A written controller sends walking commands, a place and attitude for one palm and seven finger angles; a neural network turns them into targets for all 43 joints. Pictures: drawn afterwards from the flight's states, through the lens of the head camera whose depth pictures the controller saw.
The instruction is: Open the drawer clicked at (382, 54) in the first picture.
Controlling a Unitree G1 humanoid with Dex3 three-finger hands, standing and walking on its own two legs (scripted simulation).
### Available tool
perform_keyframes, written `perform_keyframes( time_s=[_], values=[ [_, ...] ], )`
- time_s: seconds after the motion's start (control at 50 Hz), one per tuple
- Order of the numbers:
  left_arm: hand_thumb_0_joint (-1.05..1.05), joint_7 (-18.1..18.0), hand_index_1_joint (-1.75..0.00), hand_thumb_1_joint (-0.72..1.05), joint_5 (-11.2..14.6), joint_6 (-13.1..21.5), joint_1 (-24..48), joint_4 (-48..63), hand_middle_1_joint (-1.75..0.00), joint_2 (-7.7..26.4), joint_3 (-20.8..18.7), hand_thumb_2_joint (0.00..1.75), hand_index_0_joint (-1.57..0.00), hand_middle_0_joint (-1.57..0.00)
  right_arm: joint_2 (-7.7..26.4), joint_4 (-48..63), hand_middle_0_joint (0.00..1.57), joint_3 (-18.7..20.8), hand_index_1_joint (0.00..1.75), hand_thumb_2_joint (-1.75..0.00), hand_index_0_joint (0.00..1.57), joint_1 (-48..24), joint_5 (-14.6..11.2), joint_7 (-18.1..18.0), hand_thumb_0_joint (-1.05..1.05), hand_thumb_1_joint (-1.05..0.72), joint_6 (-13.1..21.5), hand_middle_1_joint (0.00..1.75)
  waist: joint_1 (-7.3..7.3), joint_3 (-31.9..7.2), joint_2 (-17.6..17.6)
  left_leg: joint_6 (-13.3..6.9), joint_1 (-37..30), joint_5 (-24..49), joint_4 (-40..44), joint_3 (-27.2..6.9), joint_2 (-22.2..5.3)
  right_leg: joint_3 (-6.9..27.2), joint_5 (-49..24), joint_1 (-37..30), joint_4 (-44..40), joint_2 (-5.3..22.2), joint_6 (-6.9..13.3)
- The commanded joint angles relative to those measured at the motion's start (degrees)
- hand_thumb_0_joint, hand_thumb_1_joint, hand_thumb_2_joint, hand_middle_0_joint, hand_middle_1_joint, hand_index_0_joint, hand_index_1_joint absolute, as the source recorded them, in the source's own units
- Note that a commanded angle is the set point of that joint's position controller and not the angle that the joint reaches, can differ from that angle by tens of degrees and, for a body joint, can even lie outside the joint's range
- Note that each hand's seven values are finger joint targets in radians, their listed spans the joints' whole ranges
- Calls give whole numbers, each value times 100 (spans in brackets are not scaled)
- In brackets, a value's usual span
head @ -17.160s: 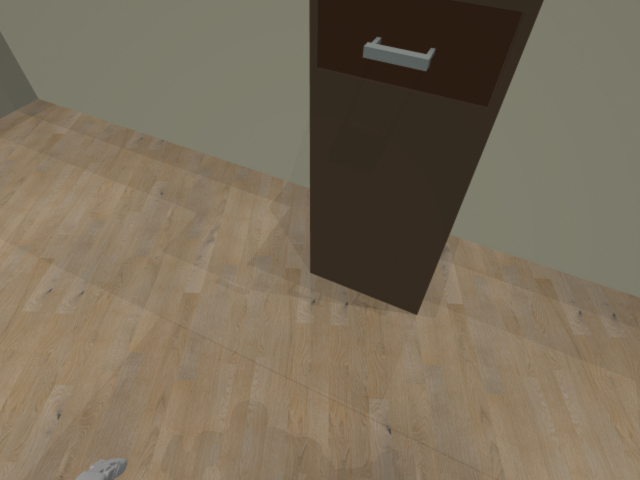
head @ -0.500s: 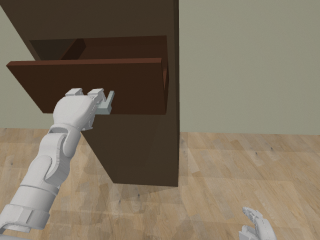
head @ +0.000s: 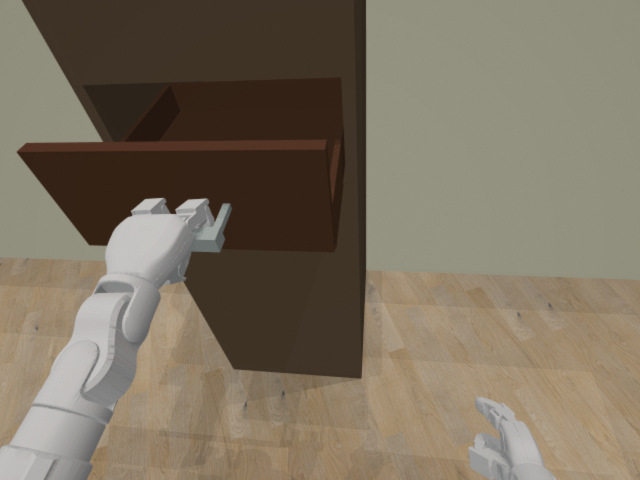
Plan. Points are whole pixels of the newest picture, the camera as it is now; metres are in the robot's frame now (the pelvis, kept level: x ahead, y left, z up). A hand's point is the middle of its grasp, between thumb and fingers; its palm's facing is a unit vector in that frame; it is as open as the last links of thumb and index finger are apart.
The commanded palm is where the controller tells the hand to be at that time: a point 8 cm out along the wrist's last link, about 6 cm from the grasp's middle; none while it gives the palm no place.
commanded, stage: pull the drawer open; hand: left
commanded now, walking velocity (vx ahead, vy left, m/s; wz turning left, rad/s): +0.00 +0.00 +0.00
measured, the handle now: (176, 224) +0.37 +0.23 +0.14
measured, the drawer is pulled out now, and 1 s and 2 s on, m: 0.17 0.29 0.30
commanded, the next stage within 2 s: open the thumb to release the handle in 1.34 s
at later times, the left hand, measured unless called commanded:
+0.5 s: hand (153, 318) +0.25 +0.22 +0.12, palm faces +0.09 -0.10 -0.99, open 5.6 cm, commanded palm +0.21 +0.22 +0.18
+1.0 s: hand (134, 357) +0.20 +0.22 +0.12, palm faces +0.08 -0.10 -0.99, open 5.6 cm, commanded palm +0.15 +0.22 +0.18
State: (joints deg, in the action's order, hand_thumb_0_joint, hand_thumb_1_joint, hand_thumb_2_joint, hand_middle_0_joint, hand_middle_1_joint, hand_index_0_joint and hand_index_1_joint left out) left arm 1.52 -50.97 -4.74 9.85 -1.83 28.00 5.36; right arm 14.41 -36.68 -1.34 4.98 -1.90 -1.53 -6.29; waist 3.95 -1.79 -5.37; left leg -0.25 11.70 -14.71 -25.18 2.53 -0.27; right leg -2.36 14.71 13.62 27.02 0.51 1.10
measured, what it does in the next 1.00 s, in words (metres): stands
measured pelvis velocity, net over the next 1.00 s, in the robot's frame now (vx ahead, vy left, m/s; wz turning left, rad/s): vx -0.01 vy -0.01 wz -0.01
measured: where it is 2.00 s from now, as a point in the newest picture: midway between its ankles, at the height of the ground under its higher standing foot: outside the picture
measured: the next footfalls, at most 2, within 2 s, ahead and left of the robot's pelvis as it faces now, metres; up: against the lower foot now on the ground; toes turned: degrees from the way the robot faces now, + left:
none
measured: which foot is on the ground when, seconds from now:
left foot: down 0.00-1.00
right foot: down 0.00-1.00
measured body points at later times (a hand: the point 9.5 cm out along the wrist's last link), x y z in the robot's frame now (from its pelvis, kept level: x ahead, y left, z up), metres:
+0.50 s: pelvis +0.00 +0.00 +0.00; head +0.00 -0.05 +0.45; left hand +0.24 +0.22 +0.17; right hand +0.23 -0.19 -0.10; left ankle -0.02 +0.12 -0.74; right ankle -0.01 -0.11 -0.74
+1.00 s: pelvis -0.01 -0.01 +0.00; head -0.01 -0.05 +0.45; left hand +0.19 +0.22 +0.17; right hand +0.22 -0.21 -0.10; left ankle -0.02 +0.12 -0.74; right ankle -0.01 -0.11 -0.74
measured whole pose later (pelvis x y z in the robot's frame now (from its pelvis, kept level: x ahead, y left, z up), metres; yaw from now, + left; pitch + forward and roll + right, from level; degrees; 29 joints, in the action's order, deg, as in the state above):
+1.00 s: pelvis -0.01 -0.01 +0.00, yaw -1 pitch -1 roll +0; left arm -1.9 -47.9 -3.7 -21.4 24.9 30.0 -0.8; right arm 15.0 -34.9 -2.3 4.6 -0.6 0.2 -5.1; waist 5.2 -0.8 -6.5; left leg 0.3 9.6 -15.0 -25.9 2.7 -1.1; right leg -2.1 14.5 11.4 27.0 -0.4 1.5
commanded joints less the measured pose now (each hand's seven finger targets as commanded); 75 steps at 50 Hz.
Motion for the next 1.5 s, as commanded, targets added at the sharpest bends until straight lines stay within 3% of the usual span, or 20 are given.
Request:
perform_keyframes(
  time_s=[0.0,0.08,0.12,0.18,0.32,0.34,0.48,0.52,0.56,0.62,0.68,0.72,0.76,0.82,0.86,1.02,1.18,1.4,1.42,1.48],
  values=[
    [0,-247,-135,90,17,67,938,1609,-135,1366,-1106,90,-40,-40,569,965,20,191,30,-90,20,-935,34,13,0,-90,284,30,214,-1525,390,-114,-289,2117,137,-18,186,126,-1988,-1008,-189,-100,45],
    [0,-294,-135,90,34,61,571,1967,-135,1210,-1039,90,-40,-40,544,1003,20,184,30,-90,20,-977,44,72,0,-90,307,30,223,-1421,312,-104,-315,2084,158,-15,166,95,-1850,-930,-212,-114,44],
    [0,-356,-135,90,55,61,253,2233,-135,1497,-1345,90,-40,-40,578,1021,20,191,30,-90,20,-999,62,92,0,-90,316,30,283,-1544,345,-91,-339,2205,131,-20,157,116,-1960,-1088,-180,-114,56],
    [0,-393,-135,90,58,20,-39,2542,-135,1087,-1037,90,-40,-40,517,1024,20,183,30,-90,20,-1028,58,154,0,-90,316,30,226,-1357,215,-79,-383,2259,142,-29,136,50,-1876,-865,-190,-131,45],
    [0,-500,-135,90,52,-56,-327,2821,-135,1287,-1251,90,-40,-40,535,988,20,148,30,-90,20,-1119,58,150,0,-90,329,30,222,-1186,302,-66,-381,2000,145,-59,130,81,-1669,-824,-260,-144,51],
    [0,-499,-135,90,-4,-41,-280,2955,-135,1071,-1042,90,-40,-40,465,1022,20,118,30,-90,20,-1110,89,170,0,-90,356,30,244,-1328,205,-76,-432,2084,140,-66,135,48,-1655,-828,-213,-114,51],
    [0,-491,-135,90,-2,-20,-816,3243,-135,962,-971,90,-40,-40,445,1017,20,115,30,-90,20,-1171,125,177,0,-90,340,30,260,-1178,279,-76,-479,2039,153,-65,145,42,-1678,-800,-260,-124,27],
    [0,-498,-135,90,90,-16,-1028,3347,-135,1204,-1249,90,-40,-40,477,1037,20,102,30,-90,20,-1218,106,173,0,-90,359,30,274,-1152,309,-68,-470,1990,132,-81,118,84,-1720,-884,-267,-130,36],
    [0,-470,-135,90,46,-22,-1205,3201,-135,1077,-1176,90,-40,-40,419,976,20,92,30,-90,20,-1179,136,177,0,-90,322,30,255,-995,433,-75,-374,1900,196,-75,129,49,-1645,-857,-298,-121,21],
    [0,-470,-135,90,122,16,-1133,3356,-135,1317,-1385,90,-40,-40,471,1024,20,60,30,-90,20,-1265,112,140,0,-90,348,30,251,-889,233,-73,-366,1586,186,-59,117,131,-1402,-796,-371,-116,16],
    [0,-456,-135,90,73,36,-1238,3261,-135,1130,-1240,90,-40,-40,427,1009,20,51,30,-90,20,-1216,144,133,0,-90,338,30,261,-769,306,-82,-314,1504,243,-52,137,76,-1268,-720,-412,-95,-6],
    [0,-496,-135,90,147,54,-1406,3359,-135,1490,-1617,90,-40,-40,487,1029,20,55,30,-90,20,-1254,109,106,0,-90,370,30,308,-909,188,-66,-348,1482,192,-70,121,178,-1303,-844,-407,-102,10],
    [0,-484,-135,90,115,65,-1564,3316,-135,1117,-1311,90,-40,-40,404,993,20,57,30,-90,20,-1212,135,129,0,-90,373,30,260,-813,272,-73,-317,1557,214,-57,141,110,-1337,-801,-406,-88,1],
    [0,-544,-135,90,228,85,-1920,3619,-135,1476,-1719,90,-40,-40,515,1107,20,70,30,-90,20,-1246,112,114,0,-90,419,30,367,-988,183,-63,-341,1573,157,-58,113,195,-1498,-948,-374,-75,-10],
    [0,-559,-135,90,227,83,-2393,3676,-135,1199,-1576,90,-40,-40,455,1107,20,71,30,-90,20,-1177,133,150,0,-90,413,30,351,-899,319,-70,-282,1670,162,-37,120,139,-1587,-931,-356,-59,-26],
    [0,-843,-135,90,371,78,-3407,4348,-135,1451,-2061,90,-40,-40,607,1340,20,90,30,-90,20,-1173,76,143,0,-90,493,30,407,-927,172,-39,-218,1473,16,-1,49,241,-1493,-813,-338,-59,-67],
    [0,-1007,-135,90,337,16,-4111,4537,-135,1279,-2035,90,-40,-40,634,1396,20,104,30,-90,20,-1029,103,165,0,-90,452,30,412,-726,182,-31,-70,1457,-35,18,34,186,-1467,-652,-275,-31,-97],
    [0,-1086,-135,90,266,-81,-4121,4657,-135,1244,-2014,90,-40,-40,616,1419,20,114,30,-90,20,-993,104,196,0,-90,406,30,399,-852,168,-19,-102,1816,-105,-6,-6,119,-1803,-665,-140,-40,-93],
    [0,-1065,-135,90,186,-63,-2762,4315,-135,1319,-1862,90,-40,-40,563,1163,20,86,30,-90,20,-1102,112,159,0,-90,417,30,118,-571,122,-11,-139,1571,-125,-70,54,137,-1489,-317,-209,-105,-52],
    [0,-988,-133,69,143,4,-2957,3855,-133,1270,-1849,81,-38,-38,514,1154,20,138,30,-90,20,-963,134,103,0,-90,427,30,286,-700,263,-54,-218,1514,-61,-63,85,102,-1361,-452,-265,-79,-52]
  ],
)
